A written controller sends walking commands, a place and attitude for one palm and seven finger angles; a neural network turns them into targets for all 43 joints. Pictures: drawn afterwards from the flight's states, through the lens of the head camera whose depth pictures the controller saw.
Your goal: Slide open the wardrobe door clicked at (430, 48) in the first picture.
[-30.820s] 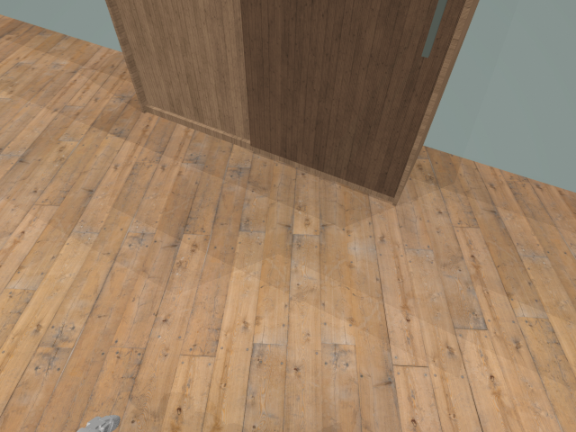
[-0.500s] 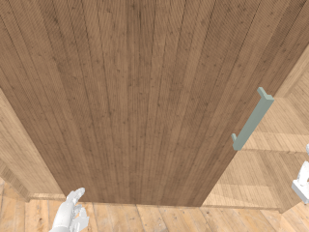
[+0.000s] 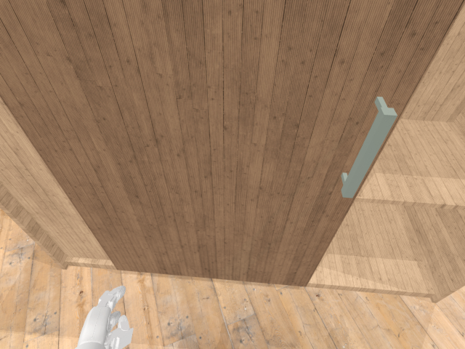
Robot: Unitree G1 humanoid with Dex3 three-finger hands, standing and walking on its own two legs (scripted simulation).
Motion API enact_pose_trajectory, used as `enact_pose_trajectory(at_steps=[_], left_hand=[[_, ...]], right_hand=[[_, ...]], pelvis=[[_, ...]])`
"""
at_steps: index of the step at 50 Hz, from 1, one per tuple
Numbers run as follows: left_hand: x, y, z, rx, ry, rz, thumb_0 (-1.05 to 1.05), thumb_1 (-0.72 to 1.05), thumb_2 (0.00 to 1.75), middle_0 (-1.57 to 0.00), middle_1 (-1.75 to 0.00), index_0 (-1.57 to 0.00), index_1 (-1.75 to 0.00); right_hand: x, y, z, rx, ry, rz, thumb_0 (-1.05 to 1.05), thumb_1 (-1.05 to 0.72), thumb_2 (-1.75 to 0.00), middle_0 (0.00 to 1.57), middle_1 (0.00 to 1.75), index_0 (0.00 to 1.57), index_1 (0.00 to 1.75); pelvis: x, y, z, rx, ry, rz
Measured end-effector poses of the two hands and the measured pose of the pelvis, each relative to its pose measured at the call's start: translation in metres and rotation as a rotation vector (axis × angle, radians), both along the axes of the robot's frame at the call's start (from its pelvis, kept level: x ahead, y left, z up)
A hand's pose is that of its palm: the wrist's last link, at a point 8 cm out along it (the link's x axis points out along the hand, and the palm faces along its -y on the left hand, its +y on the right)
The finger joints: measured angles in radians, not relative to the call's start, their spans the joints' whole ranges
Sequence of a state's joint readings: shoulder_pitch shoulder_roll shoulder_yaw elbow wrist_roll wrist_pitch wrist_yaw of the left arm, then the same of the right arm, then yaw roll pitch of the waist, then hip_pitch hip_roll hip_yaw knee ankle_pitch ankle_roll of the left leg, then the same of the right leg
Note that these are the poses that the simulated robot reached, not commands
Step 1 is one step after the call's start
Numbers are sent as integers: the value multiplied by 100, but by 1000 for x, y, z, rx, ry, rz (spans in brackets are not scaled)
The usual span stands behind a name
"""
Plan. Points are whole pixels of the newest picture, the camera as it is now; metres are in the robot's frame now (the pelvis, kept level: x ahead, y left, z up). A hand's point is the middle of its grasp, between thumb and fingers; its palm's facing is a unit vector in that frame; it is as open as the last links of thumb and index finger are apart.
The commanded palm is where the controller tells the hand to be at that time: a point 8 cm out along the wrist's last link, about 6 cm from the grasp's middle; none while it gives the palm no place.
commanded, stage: step back with the hand held close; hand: right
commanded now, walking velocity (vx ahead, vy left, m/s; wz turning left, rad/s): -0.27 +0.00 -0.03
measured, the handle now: (362, 151) +0.48 -0.25 +0.09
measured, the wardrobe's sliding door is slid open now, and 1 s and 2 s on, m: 0.54 0.54 0.54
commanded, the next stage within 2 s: stop stepping back and stand still in 0.46 s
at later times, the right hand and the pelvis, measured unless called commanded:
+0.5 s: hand out of the picture +0.11 -0.33 +0.17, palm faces +0.46 +0.81 -0.37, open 7.4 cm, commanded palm +0.04 -0.36 +0.18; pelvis -0.08 -0.05 +0.00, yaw -3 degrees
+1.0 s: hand out of the picture +0.01 -0.46 +0.18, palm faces +0.45 +0.86 -0.25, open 7.4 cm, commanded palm -0.08 -0.49 +0.18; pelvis -0.22 -0.19 -0.01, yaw +1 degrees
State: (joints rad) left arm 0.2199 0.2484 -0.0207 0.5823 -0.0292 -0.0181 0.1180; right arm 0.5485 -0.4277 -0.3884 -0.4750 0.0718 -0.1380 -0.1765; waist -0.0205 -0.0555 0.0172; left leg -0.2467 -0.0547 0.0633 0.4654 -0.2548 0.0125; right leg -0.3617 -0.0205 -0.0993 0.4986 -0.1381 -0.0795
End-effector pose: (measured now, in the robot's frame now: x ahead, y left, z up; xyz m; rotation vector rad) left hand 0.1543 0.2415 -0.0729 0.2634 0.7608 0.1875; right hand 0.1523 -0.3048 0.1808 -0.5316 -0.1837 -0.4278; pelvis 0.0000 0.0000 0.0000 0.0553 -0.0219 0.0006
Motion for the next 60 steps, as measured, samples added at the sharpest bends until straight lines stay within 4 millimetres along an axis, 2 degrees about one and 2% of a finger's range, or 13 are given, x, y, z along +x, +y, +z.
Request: enact_pose_trajectory(at_steps=[5,13,25,29,34,36,40,44,48,54,56,58,60], left_hand=[[-11,-25,-5,-5,6,-44,1,90,90,-20,-30,-20,-30],[-3,-59,-7,-32,-28,-143,1,90,89,-20,-30,-20,-30],[-22,-83,26,21,-118,-150,1,90,89,-20,-30,-20,-30],[-47,-87,27,51,-116,-119,1,90,89,-20,-30,-20,-30],[-92,-99,22,97,-71,-59,1,90,89,-20,-30,-20,-30],[-111,-110,22,79,-58,-52,1,90,89,-20,-30,-20,-30],[-143,-133,9,76,-49,-56,1,90,89,-20,-30,-20,-30],[-175,-164,-13,96,-32,-57,1,90,90,-20,-30,-20,-30],[-216,-208,-16,4,26,-36,1,90,89,-20,-30,-20,-30],[-262,-258,19,-90,63,-20,1,90,89,-20,-30,-20,-30],[-267,-263,20,-90,34,-10,1,90,89,-20,-30,-21,-30],[-267,-261,9,-56,-6,-20,1,89,89,-21,-30,-21,-30],[-271,-261,-1,-18,9,-27,1,90,89,-20,-30,-21,-30]], right_hand=[[-17,-20,-1,-17,-22,-29,1,-89,-90,21,30,21,30],[-56,-37,-2,6,-34,-64,2,-89,-90,21,30,21,30],[-84,-58,6,26,-127,40,2,-89,-90,21,30,21,30],[-103,-71,8,-20,-178,85,1,-89,-90,21,30,21,30],[-111,-103,-11,76,-186,77,1,-89,-90,21,30,21,30],[-121,-117,-10,97,-173,66,1,-89,-90,21,30,21,30],[-162,-137,-9,18,-248,87,2,-89,-90,21,30,21,30],[-176,-165,-7,12,-397,107,1,-89,-90,21,30,21,30],[-174,-193,-3,58,-356,93,1,-89,-90,21,30,21,30],[-206,-193,23,94,-151,190,2,-90,-90,20,30,20,30],[-226,-197,29,16,-107,217,2,-89,-90,21,30,20,30],[-242,-203,28,-82,-140,234,1,-89,-90,21,30,20,30],[-243,-220,28,-95,-218,225,1,-89,-90,21,30,21,30]], pelvis=[[-14,-14,-2,-2,0,-43],[-41,-28,-5,3,44,-42],[-85,-53,-4,40,14,-50],[-97,-68,-11,44,-5,-15],[-118,-95,-14,75,-27,-24],[-130,-106,-10,81,-28,-71],[-154,-128,-28,14,-26,-8],[-179,-162,-47,51,-33,-15],[-209,-180,-28,41,-56,8],[-233,-207,19,76,-2,30],[-239,-216,16,34,33,37],[-250,-225,-4,-54,61,102],[-262,-239,-12,-23,36,114]])
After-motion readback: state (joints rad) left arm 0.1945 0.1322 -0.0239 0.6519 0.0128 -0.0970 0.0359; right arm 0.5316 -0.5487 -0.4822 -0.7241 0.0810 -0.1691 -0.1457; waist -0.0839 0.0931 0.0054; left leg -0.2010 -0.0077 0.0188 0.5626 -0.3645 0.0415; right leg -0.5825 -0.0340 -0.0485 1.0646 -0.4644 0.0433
